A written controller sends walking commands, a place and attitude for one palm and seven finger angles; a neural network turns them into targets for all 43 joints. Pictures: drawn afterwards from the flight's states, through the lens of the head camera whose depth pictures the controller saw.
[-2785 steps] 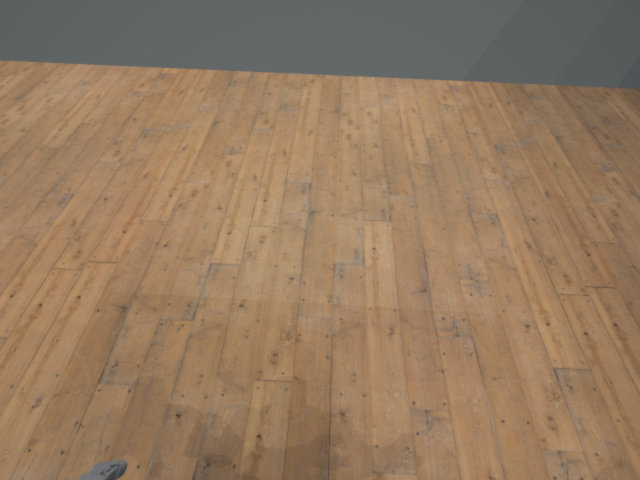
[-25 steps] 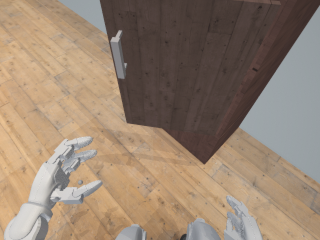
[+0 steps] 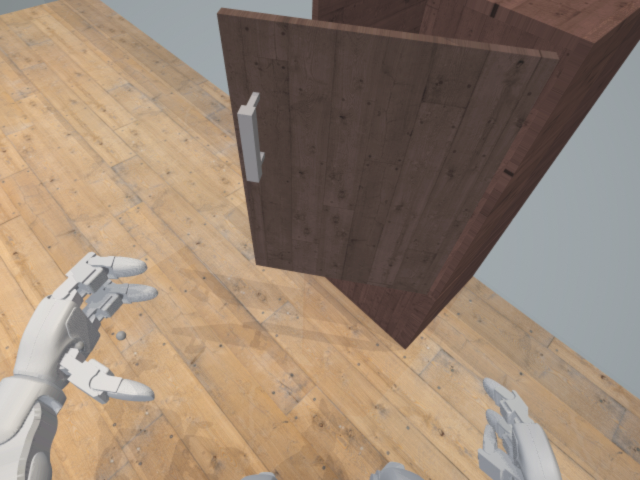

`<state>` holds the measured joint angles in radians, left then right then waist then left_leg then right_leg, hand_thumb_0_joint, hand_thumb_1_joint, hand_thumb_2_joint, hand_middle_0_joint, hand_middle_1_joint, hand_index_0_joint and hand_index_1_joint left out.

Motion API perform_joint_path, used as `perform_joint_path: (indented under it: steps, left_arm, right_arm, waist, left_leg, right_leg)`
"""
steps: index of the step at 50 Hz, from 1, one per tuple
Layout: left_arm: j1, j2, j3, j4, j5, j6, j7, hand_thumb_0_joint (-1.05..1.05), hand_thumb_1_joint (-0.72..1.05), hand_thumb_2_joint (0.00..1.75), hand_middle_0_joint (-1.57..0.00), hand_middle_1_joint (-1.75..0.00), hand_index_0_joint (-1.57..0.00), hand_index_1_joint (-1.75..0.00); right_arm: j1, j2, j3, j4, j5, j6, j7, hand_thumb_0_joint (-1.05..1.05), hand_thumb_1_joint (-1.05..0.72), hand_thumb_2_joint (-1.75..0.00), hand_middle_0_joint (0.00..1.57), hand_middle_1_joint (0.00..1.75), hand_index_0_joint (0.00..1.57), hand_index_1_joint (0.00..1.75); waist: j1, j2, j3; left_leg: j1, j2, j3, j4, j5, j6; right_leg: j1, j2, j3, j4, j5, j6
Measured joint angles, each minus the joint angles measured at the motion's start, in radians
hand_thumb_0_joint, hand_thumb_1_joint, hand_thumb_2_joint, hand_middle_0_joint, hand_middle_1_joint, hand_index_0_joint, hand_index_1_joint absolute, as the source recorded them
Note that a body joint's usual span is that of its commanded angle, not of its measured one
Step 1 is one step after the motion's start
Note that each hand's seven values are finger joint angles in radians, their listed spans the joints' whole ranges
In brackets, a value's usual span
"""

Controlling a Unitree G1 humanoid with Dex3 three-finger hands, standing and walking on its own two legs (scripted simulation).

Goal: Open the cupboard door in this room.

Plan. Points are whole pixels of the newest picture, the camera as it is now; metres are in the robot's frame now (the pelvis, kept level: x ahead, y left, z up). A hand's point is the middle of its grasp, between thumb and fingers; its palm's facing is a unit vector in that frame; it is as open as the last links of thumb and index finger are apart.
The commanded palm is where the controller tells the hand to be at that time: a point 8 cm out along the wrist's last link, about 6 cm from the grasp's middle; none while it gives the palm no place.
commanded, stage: raise the hand with hooked fingers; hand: left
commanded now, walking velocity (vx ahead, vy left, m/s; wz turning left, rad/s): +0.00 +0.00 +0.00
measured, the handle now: (254, 138) +0.58 +0.15 +0.07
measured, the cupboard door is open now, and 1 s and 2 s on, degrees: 36 36 36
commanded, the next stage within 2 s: move the hooked fingers beside the handle in 0.84 s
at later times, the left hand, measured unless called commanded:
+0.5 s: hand (102, 282) +0.30 +0.27 +0.09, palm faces -0.08 -1.00 -0.04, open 14.0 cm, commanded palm +0.27 +0.31 +0.09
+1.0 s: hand (111, 292) +0.29 +0.25 +0.09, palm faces -0.06 -1.00 -0.04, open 14.0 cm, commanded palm +0.27 +0.30 +0.09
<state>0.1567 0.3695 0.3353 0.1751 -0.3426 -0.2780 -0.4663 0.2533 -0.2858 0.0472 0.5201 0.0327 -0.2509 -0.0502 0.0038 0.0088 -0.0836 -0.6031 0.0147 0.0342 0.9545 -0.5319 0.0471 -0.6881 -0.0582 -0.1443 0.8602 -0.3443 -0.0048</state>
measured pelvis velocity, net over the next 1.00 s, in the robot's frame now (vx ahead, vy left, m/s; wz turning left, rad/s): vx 0.00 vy -0.02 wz -0.01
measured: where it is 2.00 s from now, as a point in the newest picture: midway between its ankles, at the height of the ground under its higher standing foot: outside the picture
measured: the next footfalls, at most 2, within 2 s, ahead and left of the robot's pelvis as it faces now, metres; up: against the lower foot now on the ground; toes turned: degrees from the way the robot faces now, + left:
none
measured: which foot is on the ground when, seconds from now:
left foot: down 0.00-1.00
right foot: down 0.00-1.00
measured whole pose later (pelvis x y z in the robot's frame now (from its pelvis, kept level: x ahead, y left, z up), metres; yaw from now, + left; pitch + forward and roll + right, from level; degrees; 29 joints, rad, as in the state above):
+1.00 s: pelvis +0.00 -0.02 +0.01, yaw +0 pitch +9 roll -1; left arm -0.08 0.44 0.45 0.48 -0.36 -0.27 -0.61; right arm 0.29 -0.30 0.06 0.56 0.04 -0.22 -0.07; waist 0.00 0.02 -0.06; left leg -0.52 0.02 0.05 0.83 -0.47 0.03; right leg -0.62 -0.04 -0.13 0.77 -0.30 -0.03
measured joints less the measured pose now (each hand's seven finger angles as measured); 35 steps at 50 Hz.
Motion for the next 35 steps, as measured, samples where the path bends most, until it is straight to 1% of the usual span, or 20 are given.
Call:
perform_joint_path:
  steps: [8, 19, 25, 35]
  left_arm:
    - [-0.105, 0.036, 0.05, 0.112, -0.017, 0.034, -0.069, -0.01, -0.47, 0.32, -0.3, -1.18, -0.3, -1.18]
    - [-0.226, 0.091, 0.115, 0.245, -0.022, 0.047, -0.13, -0.01, -0.49, 0.3, -0.3, -1.2, -0.3, -1.2]
    - [-0.231, 0.097, 0.121, 0.272, -0.032, 0.046, -0.149, -0.01, -0.5, 0.3, -0.3, -1.2, -0.3, -1.2]
    - [-0.214, 0.07, 0.118, 0.266, -0.018, 0.018, -0.127, -0.02, -0.5, 0.3, -0.3, -1.2, -0.3, -1.2]
  right_arm:
    - [0.002, 0.01, 0.025, 0.016, -0.001, 0.015, -0.004, 0.01, -0.9, -0.9, 0.2, 0.3, 0.21, 0.3]
    - [0.038, -0.015, 0.015, 0.041, 0.003, 0.033, -0.015, 0.01, -0.9, -0.9, 0.2, 0.3, 0.21, 0.3]
    - [0.058, -0.028, 0.002, 0.038, 0.004, 0.036, -0.007, 0.01, -0.9, -0.9, 0.2, 0.3, 0.21, 0.3]
    - [0.059, -0.022, 0.0, 0.035, 0.002, 0.035, -0.009, 0.01, -0.9, -0.9, 0.2, 0.3, 0.21, 0.3]
  waist:
    - [0.008, 0.012, 0.009]
    - [-0.004, 0.014, 0.02]
    - [-0.013, 0.012, 0.015]
    - [-0.016, 0.007, 0.021]
  left_leg:
    - [0.033, 0.001, 0.0, -0.036, 0.014, -0.003]
    - [0.064, 0.002, 0.008, -0.087, 0.04, -0.007]
    - [0.074, 0.001, 0.019, -0.114, 0.054, -0.008]
    - [0.083, 0.004, 0.019, -0.121, 0.06, -0.014]
  right_leg:
    - [0.032, 0.005, -0.001, -0.034, 0.012, -0.003]
    - [0.057, 0.01, 0.007, -0.076, 0.034, -0.007]
    - [0.058, 0.012, 0.018, -0.094, 0.045, -0.008]
    - [0.064, 0.015, 0.018, -0.096, 0.048, -0.014]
